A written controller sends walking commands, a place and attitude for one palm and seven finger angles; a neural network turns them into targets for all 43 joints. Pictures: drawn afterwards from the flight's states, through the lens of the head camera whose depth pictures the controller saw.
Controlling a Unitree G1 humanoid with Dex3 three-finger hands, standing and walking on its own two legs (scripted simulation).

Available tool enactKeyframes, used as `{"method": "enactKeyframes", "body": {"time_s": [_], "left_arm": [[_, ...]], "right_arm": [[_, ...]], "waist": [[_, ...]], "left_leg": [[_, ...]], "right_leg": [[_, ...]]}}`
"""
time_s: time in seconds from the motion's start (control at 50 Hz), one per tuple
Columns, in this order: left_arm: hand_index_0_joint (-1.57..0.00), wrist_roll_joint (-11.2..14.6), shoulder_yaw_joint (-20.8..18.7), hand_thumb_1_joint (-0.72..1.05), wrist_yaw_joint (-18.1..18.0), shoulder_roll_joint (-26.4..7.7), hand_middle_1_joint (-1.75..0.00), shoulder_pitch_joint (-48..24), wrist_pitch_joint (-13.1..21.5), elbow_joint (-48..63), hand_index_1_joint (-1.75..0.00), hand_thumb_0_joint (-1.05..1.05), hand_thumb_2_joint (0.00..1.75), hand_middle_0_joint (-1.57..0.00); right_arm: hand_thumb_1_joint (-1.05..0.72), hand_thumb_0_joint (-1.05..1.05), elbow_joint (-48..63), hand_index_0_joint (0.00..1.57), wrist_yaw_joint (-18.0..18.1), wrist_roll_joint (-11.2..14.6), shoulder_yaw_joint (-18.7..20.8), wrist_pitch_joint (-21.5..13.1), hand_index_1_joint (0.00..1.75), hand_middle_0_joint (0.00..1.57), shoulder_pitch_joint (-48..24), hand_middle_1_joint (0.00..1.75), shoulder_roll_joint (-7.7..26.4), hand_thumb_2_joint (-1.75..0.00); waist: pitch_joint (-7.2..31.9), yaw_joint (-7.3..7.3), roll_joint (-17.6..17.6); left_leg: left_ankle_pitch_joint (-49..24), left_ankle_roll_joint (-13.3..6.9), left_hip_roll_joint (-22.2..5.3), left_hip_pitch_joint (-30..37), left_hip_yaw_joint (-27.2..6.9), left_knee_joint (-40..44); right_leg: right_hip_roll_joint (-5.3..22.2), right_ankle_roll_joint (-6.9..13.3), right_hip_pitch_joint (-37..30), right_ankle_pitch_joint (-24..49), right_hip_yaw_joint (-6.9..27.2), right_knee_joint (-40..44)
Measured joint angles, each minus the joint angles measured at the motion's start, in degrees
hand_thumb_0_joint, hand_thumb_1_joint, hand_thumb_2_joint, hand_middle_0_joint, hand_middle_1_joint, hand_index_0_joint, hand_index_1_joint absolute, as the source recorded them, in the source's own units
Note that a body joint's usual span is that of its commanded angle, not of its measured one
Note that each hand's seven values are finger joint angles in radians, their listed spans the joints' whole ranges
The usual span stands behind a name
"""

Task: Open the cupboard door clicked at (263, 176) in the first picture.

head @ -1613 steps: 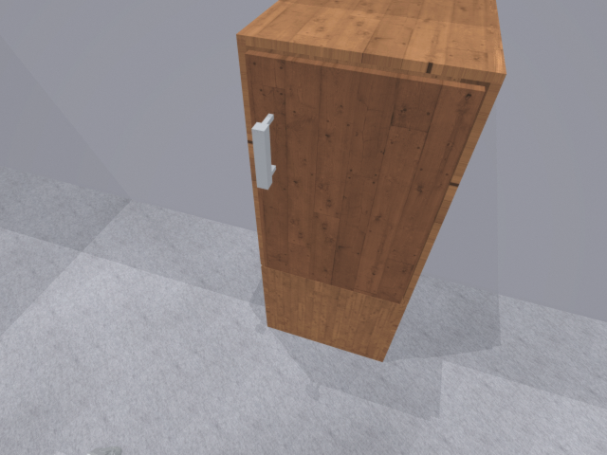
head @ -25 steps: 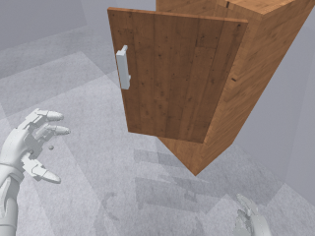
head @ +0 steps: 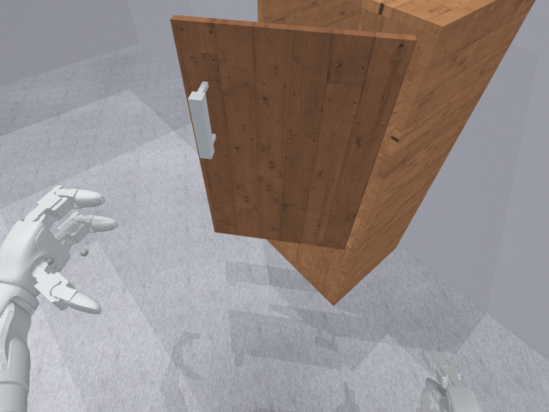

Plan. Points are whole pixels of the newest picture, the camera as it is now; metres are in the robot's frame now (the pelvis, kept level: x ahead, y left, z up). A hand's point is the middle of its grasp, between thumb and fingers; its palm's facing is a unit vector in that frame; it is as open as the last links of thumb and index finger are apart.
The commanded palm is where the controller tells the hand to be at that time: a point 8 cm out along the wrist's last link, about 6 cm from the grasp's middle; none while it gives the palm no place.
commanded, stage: raise the hand with hooked fingers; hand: left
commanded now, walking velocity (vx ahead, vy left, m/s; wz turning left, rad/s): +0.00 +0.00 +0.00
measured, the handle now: (205, 120) +0.60 +0.18 +0.08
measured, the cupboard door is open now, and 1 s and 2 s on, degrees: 41 41 41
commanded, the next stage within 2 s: move the hooked fingers beside the handle in 0.08 s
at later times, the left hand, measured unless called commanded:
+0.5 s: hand (102, 223) +0.33 +0.26 +0.10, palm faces -0.08 -1.00 +0.00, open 14.0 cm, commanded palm +0.31 +0.31 +0.10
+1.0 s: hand (135, 179) +0.42 +0.25 +0.10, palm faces -0.09 -1.00 -0.01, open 14.0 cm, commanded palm +0.41 +0.30 +0.09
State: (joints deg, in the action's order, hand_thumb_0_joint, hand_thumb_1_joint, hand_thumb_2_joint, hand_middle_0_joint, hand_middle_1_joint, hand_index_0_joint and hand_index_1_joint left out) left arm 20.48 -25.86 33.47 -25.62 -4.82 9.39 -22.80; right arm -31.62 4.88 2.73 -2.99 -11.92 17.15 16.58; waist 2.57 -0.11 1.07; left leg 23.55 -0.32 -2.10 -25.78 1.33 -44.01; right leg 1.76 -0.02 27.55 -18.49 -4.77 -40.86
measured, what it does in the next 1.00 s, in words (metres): stands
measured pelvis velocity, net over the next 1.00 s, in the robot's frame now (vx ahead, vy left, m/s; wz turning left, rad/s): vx -0.01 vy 0.00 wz -0.02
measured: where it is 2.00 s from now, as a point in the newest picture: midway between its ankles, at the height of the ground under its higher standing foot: outside the picture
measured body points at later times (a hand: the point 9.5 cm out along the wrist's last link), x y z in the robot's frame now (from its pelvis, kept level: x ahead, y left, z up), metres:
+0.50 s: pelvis -0.01 +0.00 +0.00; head +0.03 +0.01 +0.45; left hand +0.33 +0.32 +0.10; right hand +0.14 -0.25 -0.08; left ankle -0.01 +0.11 -0.71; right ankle +0.02 -0.12 -0.71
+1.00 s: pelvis -0.01 +0.00 -0.01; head +0.07 +0.01 +0.43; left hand +0.42 +0.30 +0.10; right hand +0.06 -0.27 -0.11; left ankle -0.01 +0.11 -0.71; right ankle +0.02 -0.12 -0.71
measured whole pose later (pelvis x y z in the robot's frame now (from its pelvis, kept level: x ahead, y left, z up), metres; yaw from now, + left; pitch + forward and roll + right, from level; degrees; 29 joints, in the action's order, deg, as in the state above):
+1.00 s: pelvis -0.01 +0.00 -0.01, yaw -1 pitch +12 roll -1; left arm 12.7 -25.1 31.6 -33.0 -38.6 15.7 -57.4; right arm -34.4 3.9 2.0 -3.2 -4.3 20.9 17.3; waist 3.1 4.8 0.1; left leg 23.7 -0.3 -2.5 -35.9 1.8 -47.8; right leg 1.5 0.2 37.9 -18.2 -4.0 -44.5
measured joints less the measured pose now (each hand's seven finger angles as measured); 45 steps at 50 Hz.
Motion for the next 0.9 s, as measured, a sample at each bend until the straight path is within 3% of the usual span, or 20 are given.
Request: {"method": "enactKeyframes", "body": {"time_s": [0.22,0.38,0.56,0.9], "left_arm": [[-0.3,0.2,0.3,-0.5,0.8,-0.3,-1.2,-0.9,-0.2,-1.6,-1.2,-0.01,0.3,-0.3],[-0.3,-1.1,1.6,-0.51,0.6,-1.2,-1.2,-8.7,0.5,-8.4,-1.2,-0.01,0.3,-0.3],[-0.3,-2.8,1.6,-0.51,-0.1,-2.5,-1.2,-15.5,1.2,-14.9,-1.2,-0.01,0.3,-0.3],[-0.3,-6.6,1.4,-0.5,-1.9,-5.5,-1.2,-29.0,4.7,-29.8,-1.2,-0.01,0.3,-0.3]], "right_arm": [[-0.9,0.01,0.1,0.21,0.1,0.1,-0.6,0.1,0.3,0.2,-1.0,0.3,-0.4,-0.9],[-0.9,0.01,-0.9,0.21,1.0,0.2,-0.8,0.6,0.3,0.2,-1.3,0.3,0.0,-0.9],[-0.9,0.01,-0.8,0.21,0.2,-0.1,-0.6,2.3,0.3,0.2,0.1,0.3,0.2,-0.9],[-0.9,0.01,-2.6,0.21,-0.7,-0.5,-0.3,6.5,0.3,0.2,3.4,0.3,0.6,-0.9]], "waist": [[0.2,-0.42,0.4],[-0.3,-0.44,0.0],[0.3,1.6,-0.5],[0.5,3.97,-0.8]], "left_leg": [[-0.2,0.0,0.1,-0.1,-0.2,0.0],[-0.3,0.1,0.3,-1.7,-0.9,-1.0],[-0.4,0.0,0.2,-3.5,0.0,-1.2],[-0.1,0.0,-0.1,-8.1,0.4,-2.9]], "right_leg": [[0.1,0.0,0.0,0.1,-0.2,0.0],[0.3,0.1,1.3,0.0,-0.8,-0.8],[0.2,0.1,3.6,0.3,0.2,-1.4],[0.0,0.1,8.4,0.3,0.7,-2.9]]}}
